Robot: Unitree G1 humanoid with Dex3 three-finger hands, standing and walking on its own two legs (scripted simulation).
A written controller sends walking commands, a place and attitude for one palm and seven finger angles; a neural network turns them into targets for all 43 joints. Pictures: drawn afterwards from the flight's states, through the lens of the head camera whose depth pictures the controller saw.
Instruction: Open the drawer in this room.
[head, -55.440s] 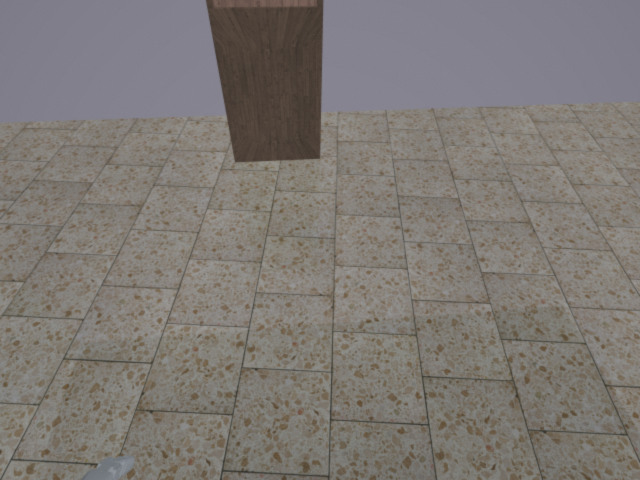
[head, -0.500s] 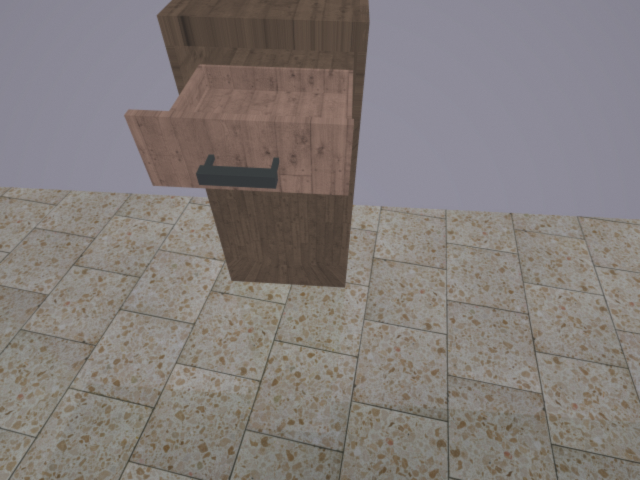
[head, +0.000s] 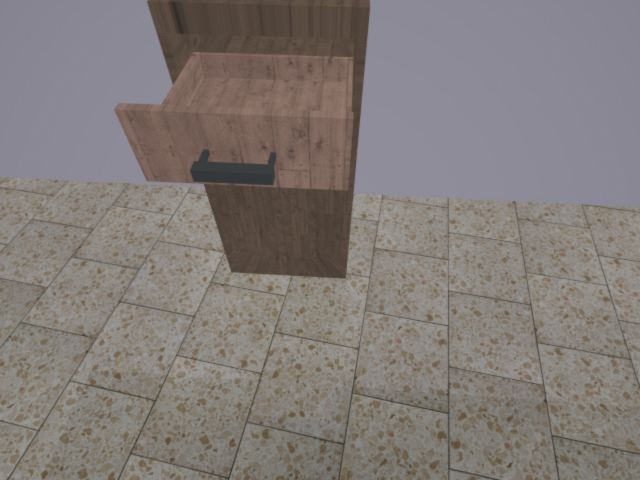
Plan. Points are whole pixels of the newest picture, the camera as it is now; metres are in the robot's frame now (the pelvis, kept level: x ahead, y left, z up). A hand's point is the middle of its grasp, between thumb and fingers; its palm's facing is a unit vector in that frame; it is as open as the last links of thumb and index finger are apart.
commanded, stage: look to check the result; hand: left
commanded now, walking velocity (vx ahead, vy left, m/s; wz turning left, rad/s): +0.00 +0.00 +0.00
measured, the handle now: (236, 164) +0.60 +0.18 +0.03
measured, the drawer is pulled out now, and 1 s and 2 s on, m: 0.29 0.29 0.29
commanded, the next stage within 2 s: stand and wait in 0.28 s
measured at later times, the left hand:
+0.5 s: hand out of the picture +0.07 +0.20 -0.16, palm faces -0.02 -0.96 -0.28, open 7.4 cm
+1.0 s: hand out of the picture +0.10 +0.22 -0.16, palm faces -0.03 -0.95 -0.31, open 7.4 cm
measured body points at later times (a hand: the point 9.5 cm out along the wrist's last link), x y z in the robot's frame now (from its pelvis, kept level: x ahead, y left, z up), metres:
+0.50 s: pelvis +0.01 -0.01 +0.00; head +0.04 -0.02 +0.45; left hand +0.07 +0.25 -0.14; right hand +0.04 -0.27 -0.15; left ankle +0.02 +0.11 -0.74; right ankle +0.03 -0.11 -0.74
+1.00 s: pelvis +0.03 -0.01 +0.00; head +0.05 -0.02 +0.45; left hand +0.10 +0.27 -0.13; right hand +0.08 -0.29 -0.14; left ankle +0.02 +0.11 -0.74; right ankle +0.03 -0.11 -0.74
